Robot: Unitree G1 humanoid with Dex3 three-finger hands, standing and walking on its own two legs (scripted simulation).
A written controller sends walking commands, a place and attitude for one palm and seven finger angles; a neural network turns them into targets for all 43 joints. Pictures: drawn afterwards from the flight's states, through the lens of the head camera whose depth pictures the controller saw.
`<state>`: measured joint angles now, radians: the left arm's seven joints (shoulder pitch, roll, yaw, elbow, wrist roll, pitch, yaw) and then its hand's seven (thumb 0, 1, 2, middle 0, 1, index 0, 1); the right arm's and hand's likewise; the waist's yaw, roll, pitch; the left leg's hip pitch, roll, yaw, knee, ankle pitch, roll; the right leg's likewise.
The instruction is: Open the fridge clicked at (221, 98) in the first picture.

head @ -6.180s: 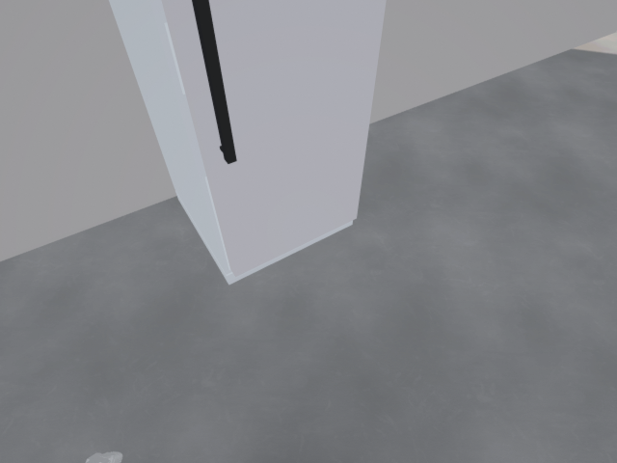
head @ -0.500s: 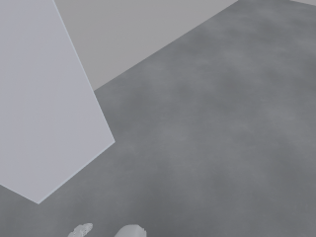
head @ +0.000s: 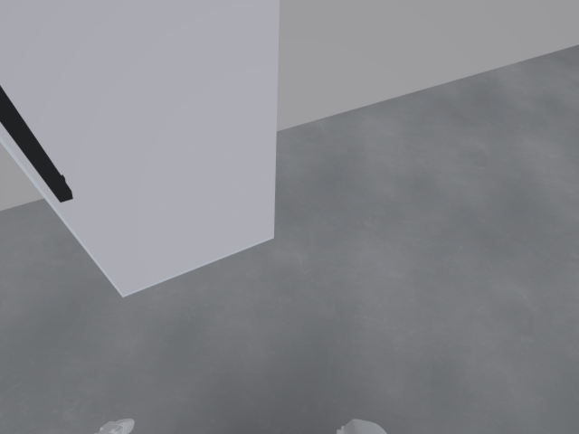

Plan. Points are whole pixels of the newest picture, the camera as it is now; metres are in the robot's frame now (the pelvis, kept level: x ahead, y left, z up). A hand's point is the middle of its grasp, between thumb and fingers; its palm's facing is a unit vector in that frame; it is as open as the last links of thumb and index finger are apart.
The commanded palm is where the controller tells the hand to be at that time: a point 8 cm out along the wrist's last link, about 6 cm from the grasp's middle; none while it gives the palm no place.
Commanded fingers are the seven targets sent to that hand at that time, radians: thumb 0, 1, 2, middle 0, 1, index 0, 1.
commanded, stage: turn to face it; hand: left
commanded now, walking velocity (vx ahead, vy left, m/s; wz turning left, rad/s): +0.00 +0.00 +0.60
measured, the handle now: out of the picture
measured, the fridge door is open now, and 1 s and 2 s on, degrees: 0 0 0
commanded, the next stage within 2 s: take the last steps up to it in 0.76 s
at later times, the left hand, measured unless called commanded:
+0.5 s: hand out of the picture -0.01 +0.17 -0.15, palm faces +0.31 -0.91 -0.28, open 7.4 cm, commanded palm none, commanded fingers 0.00 0.90 0.90 -0.20 -0.30 -0.20 -0.30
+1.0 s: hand out of the picture -0.07 +0.20 -0.16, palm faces +0.47 -0.85 -0.24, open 7.4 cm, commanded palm none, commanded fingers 0.00 0.90 0.90 -0.20 -0.30 -0.20 -0.30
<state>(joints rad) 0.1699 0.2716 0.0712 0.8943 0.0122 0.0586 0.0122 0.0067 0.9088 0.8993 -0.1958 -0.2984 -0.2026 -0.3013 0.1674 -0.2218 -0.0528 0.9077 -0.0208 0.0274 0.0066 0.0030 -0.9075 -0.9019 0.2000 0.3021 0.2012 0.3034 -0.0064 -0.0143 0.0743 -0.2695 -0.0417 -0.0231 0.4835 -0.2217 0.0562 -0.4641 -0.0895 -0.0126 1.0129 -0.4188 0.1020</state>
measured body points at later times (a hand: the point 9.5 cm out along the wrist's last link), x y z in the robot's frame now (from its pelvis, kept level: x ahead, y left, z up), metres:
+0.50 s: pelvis -0.01 -0.04 +0.00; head +0.01 -0.05 +0.45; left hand -0.02 +0.22 -0.13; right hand +0.13 -0.28 -0.15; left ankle -0.07 +0.10 -0.68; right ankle +0.02 -0.16 -0.74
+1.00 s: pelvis -0.04 +0.00 +0.00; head -0.03 +0.00 +0.45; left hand -0.10 +0.25 -0.14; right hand +0.13 -0.18 -0.15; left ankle -0.07 +0.09 -0.74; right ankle +0.00 -0.12 -0.72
